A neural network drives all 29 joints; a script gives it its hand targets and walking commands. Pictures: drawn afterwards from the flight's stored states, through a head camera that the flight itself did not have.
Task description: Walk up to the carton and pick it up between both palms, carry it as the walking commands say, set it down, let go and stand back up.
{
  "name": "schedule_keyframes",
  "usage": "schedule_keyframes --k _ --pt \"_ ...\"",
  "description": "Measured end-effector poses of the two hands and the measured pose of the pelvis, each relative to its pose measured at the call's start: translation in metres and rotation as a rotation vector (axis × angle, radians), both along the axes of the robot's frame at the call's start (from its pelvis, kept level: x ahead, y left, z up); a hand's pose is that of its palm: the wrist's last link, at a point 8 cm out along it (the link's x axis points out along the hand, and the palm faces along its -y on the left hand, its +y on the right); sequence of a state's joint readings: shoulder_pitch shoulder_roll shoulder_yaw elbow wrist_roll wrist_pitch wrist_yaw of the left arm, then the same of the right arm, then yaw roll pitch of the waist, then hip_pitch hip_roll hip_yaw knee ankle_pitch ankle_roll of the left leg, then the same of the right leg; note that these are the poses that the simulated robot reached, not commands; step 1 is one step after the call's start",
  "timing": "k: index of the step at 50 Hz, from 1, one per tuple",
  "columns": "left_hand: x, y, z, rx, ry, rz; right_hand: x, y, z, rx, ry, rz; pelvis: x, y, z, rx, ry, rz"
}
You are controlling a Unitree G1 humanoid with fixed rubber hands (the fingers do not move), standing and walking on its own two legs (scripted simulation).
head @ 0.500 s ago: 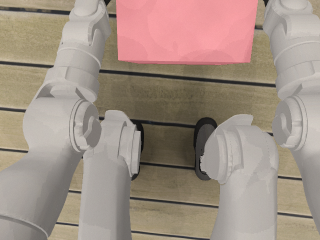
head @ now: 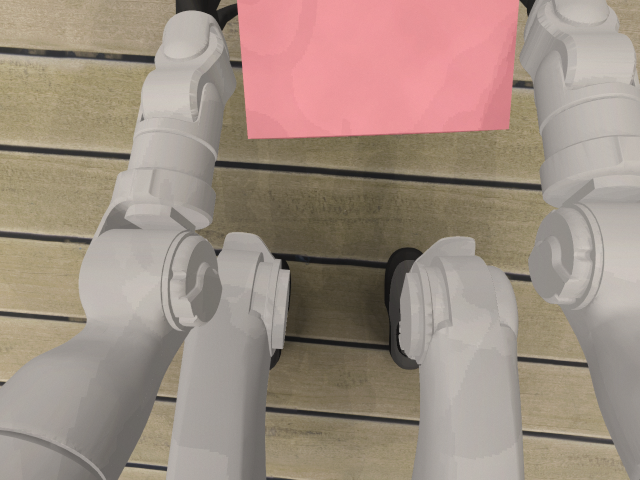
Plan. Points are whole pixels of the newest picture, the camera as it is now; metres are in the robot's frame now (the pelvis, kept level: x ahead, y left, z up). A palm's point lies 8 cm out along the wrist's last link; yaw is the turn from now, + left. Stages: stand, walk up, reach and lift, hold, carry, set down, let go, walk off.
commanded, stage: reach and lift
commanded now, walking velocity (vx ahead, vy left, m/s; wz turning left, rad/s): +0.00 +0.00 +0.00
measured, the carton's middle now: (368, 22) +0.55 -0.04 -0.20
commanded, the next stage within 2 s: none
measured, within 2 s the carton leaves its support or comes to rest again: neither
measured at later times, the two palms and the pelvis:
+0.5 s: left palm out of the picture +0.53 +0.13 -0.07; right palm out of the picture +0.55 -0.19 -0.08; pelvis +0.01 -0.01 +0.04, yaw +0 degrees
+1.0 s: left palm out of the picture +0.51 +0.13 +0.01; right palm out of the picture +0.52 -0.19 +0.00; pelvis +0.01 +0.00 +0.09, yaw -1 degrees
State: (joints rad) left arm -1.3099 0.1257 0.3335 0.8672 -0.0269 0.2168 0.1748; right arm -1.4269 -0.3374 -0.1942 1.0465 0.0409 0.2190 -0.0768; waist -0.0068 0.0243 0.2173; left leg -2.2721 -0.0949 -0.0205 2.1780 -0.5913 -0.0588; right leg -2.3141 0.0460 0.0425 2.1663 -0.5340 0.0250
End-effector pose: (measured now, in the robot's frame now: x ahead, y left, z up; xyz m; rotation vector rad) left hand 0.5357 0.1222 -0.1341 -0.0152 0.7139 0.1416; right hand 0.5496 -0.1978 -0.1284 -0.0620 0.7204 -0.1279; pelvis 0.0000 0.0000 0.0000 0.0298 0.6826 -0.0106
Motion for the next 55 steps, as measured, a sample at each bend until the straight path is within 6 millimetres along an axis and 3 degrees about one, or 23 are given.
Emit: schedule_keyframes --k 20,55 --pt "-0.004 0.005 0.047 0.022 -0.01 0.022 -0.002 0.005 0.036 0.02 -0.01 0.016 0.007 -0.007 0.033 0.027 0.098 -0.013" --pt "-0.03 0.007 0.156 0.006 -0.02 0.028 -0.031 0.007 0.147 0.034 -0.019 -0.013 0.007 -0.005 0.103 0.013 0.117 -0.026"
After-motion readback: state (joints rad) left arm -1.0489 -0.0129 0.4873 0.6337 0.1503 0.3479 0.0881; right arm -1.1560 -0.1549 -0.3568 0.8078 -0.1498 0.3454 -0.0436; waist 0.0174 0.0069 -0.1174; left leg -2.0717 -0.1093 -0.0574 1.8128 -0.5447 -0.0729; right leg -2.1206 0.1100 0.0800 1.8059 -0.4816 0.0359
